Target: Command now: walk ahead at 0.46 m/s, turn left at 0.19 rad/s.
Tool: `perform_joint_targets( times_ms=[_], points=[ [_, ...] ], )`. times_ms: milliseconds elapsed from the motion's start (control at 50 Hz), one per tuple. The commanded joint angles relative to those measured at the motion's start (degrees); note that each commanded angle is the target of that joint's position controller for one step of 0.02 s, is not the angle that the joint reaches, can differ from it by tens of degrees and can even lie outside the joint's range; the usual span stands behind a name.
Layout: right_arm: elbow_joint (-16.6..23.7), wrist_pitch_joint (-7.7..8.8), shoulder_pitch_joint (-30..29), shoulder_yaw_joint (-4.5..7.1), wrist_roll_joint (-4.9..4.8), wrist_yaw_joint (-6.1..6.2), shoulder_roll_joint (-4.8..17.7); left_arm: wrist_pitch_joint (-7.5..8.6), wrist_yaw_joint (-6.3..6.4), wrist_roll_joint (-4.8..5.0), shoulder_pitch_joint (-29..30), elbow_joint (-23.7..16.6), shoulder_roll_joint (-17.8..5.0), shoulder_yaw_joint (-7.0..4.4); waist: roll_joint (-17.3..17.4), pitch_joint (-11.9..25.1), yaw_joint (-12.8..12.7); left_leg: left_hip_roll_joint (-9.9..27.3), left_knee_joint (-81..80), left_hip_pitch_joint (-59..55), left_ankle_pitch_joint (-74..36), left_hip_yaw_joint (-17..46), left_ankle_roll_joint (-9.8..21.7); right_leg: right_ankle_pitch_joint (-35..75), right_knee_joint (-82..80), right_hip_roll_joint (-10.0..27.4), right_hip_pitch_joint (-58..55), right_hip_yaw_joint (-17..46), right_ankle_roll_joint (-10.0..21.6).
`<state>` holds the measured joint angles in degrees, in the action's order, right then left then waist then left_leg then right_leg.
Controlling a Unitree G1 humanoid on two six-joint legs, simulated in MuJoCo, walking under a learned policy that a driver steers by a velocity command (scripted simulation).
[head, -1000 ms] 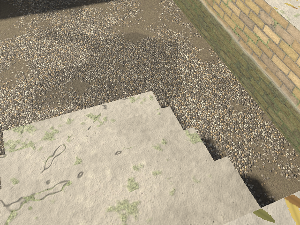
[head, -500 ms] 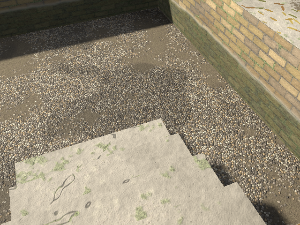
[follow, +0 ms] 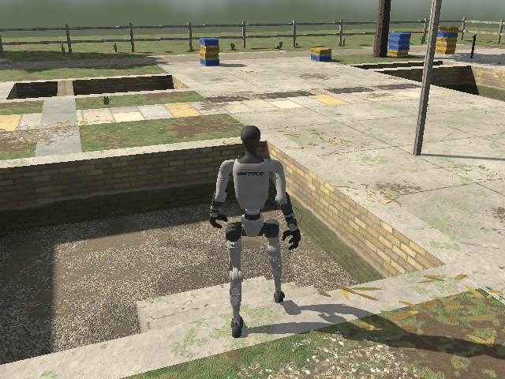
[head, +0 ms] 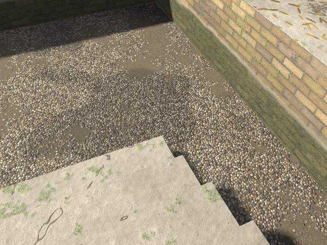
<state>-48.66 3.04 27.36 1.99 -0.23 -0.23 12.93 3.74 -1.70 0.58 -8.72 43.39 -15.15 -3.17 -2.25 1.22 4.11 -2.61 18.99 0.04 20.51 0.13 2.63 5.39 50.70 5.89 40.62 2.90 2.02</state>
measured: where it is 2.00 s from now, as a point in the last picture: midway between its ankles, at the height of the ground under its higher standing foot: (101, 197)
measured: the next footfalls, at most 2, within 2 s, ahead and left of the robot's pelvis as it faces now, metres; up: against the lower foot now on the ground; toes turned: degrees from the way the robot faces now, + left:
right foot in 0.30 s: +0.41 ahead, -0.25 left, -0.18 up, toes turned +10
left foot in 0.96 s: +0.61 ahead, +0.18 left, -0.35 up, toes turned +32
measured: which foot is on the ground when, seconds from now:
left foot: down 0.00-0.30, up 0.32-0.94, down 0.96-1.00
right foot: up 0.00-0.28, down 0.30-0.96, up 0.98-1.00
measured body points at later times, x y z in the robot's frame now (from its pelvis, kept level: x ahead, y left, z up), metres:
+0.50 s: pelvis +0.33 -0.14 -0.20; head +0.35 -0.16 +0.25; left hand +0.28 +0.10 -0.33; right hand +0.43 -0.40 -0.34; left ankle +0.25 -0.01 -0.73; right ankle +0.37 -0.26 -0.91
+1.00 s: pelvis +0.54 +0.03 -0.35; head +0.56 +0.07 +0.09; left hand +0.34 +0.21 -0.50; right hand +0.84 -0.06 -0.45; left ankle +0.57 +0.16 -1.09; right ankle +0.42 -0.24 -0.82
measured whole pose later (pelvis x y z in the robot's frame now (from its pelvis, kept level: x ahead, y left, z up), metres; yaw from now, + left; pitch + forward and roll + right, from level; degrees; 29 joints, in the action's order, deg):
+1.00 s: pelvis +0.54 +0.03 -0.35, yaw +32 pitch +1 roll -4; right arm -44.3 0.8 3.4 4.5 -0.6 -3.4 15.2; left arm 3.5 1.7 0.6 -25.3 55.6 -13.5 -3.8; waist 1.7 -2.6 -6.8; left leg 0.9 29.8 24.6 6.8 1.5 3.7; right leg -50.4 95.9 13.2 13.1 -4.7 -7.6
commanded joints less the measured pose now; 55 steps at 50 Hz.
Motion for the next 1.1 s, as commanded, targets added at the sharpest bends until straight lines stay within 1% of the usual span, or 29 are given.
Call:
perform_joint_targets(
  times_ms=[20,100,180,240,280,300,320,340,380,400,420,440,500,560,640,660,700,740,780,880,920,940,960,980,1000,1020,1040,1060,1100],
  points=[
    [0.5,0.14,7.0,2.1,-0.87,1.37,7.7,2.23,-1.29,0.26,7.6,-5.6,-4.7,-1.45,7.5,-6.7,0.0,17.6,4.8,-6.9,-21.8,14.8,9.9,3.2,-0.1,2.0,14.9,4.8,1.5],
    [-1.3,-0.4,18.1,3.73,-1.06,4.66,10.0,4.29,-3.07,0.78,23.3,-10.8,-3.5,-0.65,7.8,-11.2,6.4,21.2,9.2,-24.2,-16.0,24.7,9.6,-6.8,-5.6,3.1,39.7,6.2,0.8],
    [4.0,-0.99,5.6,3.35,-1.54,5.34,8.9,4.31,-5.96,-0.71,13.5,-6.9,-1.8,-0.01,3.5,-8.0,1.6,9.7,8.9,24.3,1.8,10.7,4.2,34.0,-15.5,-3.1,-18.3,1.8,0.4],
    [5.1,-1.49,2.4,4.33,-1.71,4.94,10.1,2.13,-2.64,0.88,6.1,-3.6,-4.6,-1.13,6.5,-5.7,-2.5,7.4,21.7,13.6,4.4,12.2,1.3,24.9,-21.9,-1.0,-23.2,6.2,-3.5],
    [3.3,-2.48,-1.5,4.48,-0.84,4.46,11.0,1.6,-1.79,0.77,-13.3,3.3,-10.5,-3.74,9.4,2.1,-12.5,8.0,45.8,12.4,-10.6,12.6,-2.0,21.2,-21.9,1.7,-39.6,4.3,-4.0],
    [0.5,-1.37,0.0,3.9,-1.74,3.86,8.7,1.64,-1.77,-0.58,-22.2,6.5,-12.0,-4.24,3.4,4.6,-16.9,3.1,64.7,18.4,-0.5,11.1,-5.8,24.4,-24.0,4.4,-49.4,4.5,-2.5],
    [-2.5,-1.03,11.2,2.93,-1.59,2.46,0.0,2.67,-2.3,-3.05,-24.5,7.7,-12.4,-1.61,-12.6,9.6,-11.8,-2.4,91.2,36.9,36.1,16.6,-7.3,45.5,-6.3,9.8,-65.7,8.7,-2.4],
    [-2.6,0.04,25.2,2.14,-2.21,1.7,-2.4,1.95,-2.99,-2.06,-22.1,8.7,-14.3,-2.44,-34.3,15.2,-2.7,-0.3,98.3,43.7,31.1,17.8,-7.0,60.1,-4.5,12.5,-66.3,13.6,-1.2],
    [0.4,-0.23,19.6,2.23,-4.76,3.33,0.7,0.13,-4.07,-0.5,-18.7,10.4,-14.3,-3.19,-21.8,17.3,-1.6,1.0,101.7,47.4,18.9,9.8,-7.3,16.4,-22.8,21.1,-53.7,29.7,7.3],
    [0.0,-1.55,14.4,2.42,-5.43,4.63,2.5,-0.22,-4.18,-0.76,-12.2,8.9,-10.4,-1.96,-7.2,12.0,-1.7,4.5,97.0,44.8,6.5,6.6,-4.8,-3.9,-31.3,20.7,-41.5,30.0,6.9],
    [2.3,-2.83,10.3,1.77,-5.59,5.01,1.7,0.22,-4.22,-1.85,-7.4,8.9,-10.9,-1.8,-11.4,7.2,-0.5,6.5,98.3,44.5,2.2,6.4,-3.0,-6.4,-31.2,24.3,-30.5,32.3,10.5],
    [2.9,-4.23,6.6,1.99,-3.88,4.98,3.2,1.19,-4.59,-2.65,-1.4,7.1,-6.2,-0.54,-3.6,2.3,0.5,9.8,86.7,41.5,-2.5,8.5,-0.6,-13.1,-29.8,20.9,-20.6,24.4,9.2],
    [7.0,-3.74,-4.4,3.73,-1.76,4.5,5.6,2.84,-0.96,-1.07,-0.9,9.1,-1.2,0.58,-7.2,-4.5,-0.3,10.0,59.9,41.5,-13.1,12.4,1.4,-13.6,-30.5,11.8,-15.5,8.3,4.5],
    [8.3,-3.53,-8.0,2.78,0.02,2.89,1.8,2.54,2.02,-2.2,-11.3,13.1,-5.2,-0.86,-6.1,-1.5,-3.4,8.6,48.8,45.1,-14.8,11.3,-0.9,1.3,-28.0,14.1,-27.4,6.7,9.7],
    [10.1,-4.4,-14.6,3.87,-0.89,0.31,4.1,1.96,1.52,-1.26,-13.7,11.1,-4.6,-0.97,3.1,-4.6,-4.6,7.5,48.4,54.1,-26.6,12.0,1.5,-12.7,-27.8,14.7,-30.9,3.8,8.9],
    [11.4,-4.12,-19.5,3.94,-1.71,-0.31,4.1,1.78,2.53,-0.42,-15.8,11.8,-1.8,-0.68,-0.4,-7.2,-6.4,7.9,44.0,61.0,-30.5,15.4,2.0,-18.0,-25.7,14.7,-36.8,2.7,5.5],
    [11.9,-3.48,-21.5,4.06,-0.81,-1.7,3.7,1.84,3.3,-1.93,-18.6,12.2,-1.8,-0.71,-2.5,-8.7,-8.0,7.2,40.9,60.7,-33.0,14.0,2.8,-13.9,-24.2,14.5,-37.1,-0.6,3.9],
    [13.6,-3.48,-23.5,4.03,-0.47,-3.26,3.6,1.49,4.61,-2.46,-16.4,10.4,-1.9,-0.79,1.3,-10.4,-7.1,7.3,30.9,54.2,-43.4,12.4,2.3,-18.6,-21.4,12.9,-30.0,-7.1,2.3],
    [13.0,-3.39,-26.5,2.73,-0.26,-4.64,0.0,0.93,5.44,-1.34,-15.9,9.4,-2.7,-1.0,2.1,-8.7,-9.1,5.8,22.6,38.6,-53.0,5.4,0.7,-26.9,-19.2,11.2,-22.7,-12.9,0.3],
    [12.4,-4.36,-30.9,2.7,-1.93,-4.46,2.5,-0.85,4.46,0.16,-18.9,9.5,-4.8,-2.34,0.2,-13.6,-14.5,7.5,7.2,36.9,-47.1,2.5,-0.7,-25.9,-7.6,14.2,-31.6,-13.8,-1.8],
    [7.7,-3.19,-21.7,4.25,-0.79,-3.61,5.3,-1.63,3.92,0.3,-20.9,11.4,-5.0,-2.4,1.3,-8.2,-10.3,5.2,2.6,24.3,-44.3,-0.5,1.1,-12.9,8.9,13.4,-33.5,-13.6,-1.8],
    [2.6,-2.91,-7.7,6.07,-0.39,-2.54,8.6,-1.59,4.08,0.64,-18.3,11.7,-6.9,-2.7,0.0,-1.2,-2.5,3.9,1.6,6.0,-47.3,-1.8,2.7,-6.7,23.2,12.8,-28.2,-14.3,-2.7],
    [-0.9,-2.75,-0.6,8.11,0.46,-1.57,15.0,-0.65,4.36,1.28,-18.1,12.2,-6.5,-2.88,8.2,3.6,2.1,5.1,4.0,-10.3,-55.9,-0.9,6.3,-24.0,47.3,5.3,-17.0,-15.8,-7.1],
    [-1.6,-1.75,1.2,6.82,1.32,-2.14,20.3,0.96,2.9,-1.32,-26.1,10.0,0.3,-0.83,23.6,14.9,-2.3,11.8,28.9,-37.6,-69.8,8.9,12.8,-63.6,73.0,1.6,10.7,-6.2,-9.0],
    [-2.1,-2.66,4.4,6.68,-1.3,-3.03,18.2,3.14,2.52,0.16,-24.2,8.2,-4.3,-1.03,19.8,26.8,1.0,15.4,27.6,-38.2,-58.9,18.0,19.2,-61.8,73.5,1.5,12.3,0.9,-9.3],
    [-3.3,-3.49,8.6,6.53,-2.56,-2.59,17.4,3.7,3.1,1.16,-17.4,4.2,-4.6,-1.2,14.2,28.4,2.9,19.7,15.5,-34.6,-39.3,26.6,22.0,-60.0,69.8,0.9,16.4,1.4,-9.2],
    [-5.7,-3.99,7.0,6.74,-2.78,-1.5,18.6,3.37,4.6,3.17,-9.1,-0.5,-1.6,-0.16,11.1,22.7,1.4,23.1,2.5,-25.5,-9.1,40.2,21.1,-51.4,65.5,-0.1,22.0,-0.4,-8.6],
    [-2.3,-3.5,-0.5,5.41,-1.06,-1.27,14.7,2.56,5.69,3.88,-7.9,1.0,-2.4,0.06,2.6,14.9,-0.1,24.6,-0.7,-14.8,3.2,44.6,19.9,-42.0,60.0,1.2,23.3,1.6,-6.4],
    [1.7,-0.41,-14.2,2.34,1.46,-2.55,7.0,1.03,6.17,1.59,-12.6,4.3,-3.3,-0.66,-2.9,5.6,-7.0,24.0,4.3,10.2,-4.3,39.3,16.2,-27.0,42.2,3.6,13.3,7.0,-2.7]
  ],
)
Over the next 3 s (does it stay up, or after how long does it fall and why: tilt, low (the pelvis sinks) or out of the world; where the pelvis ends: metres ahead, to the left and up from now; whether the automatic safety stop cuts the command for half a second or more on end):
stays up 1.54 0.65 -0.90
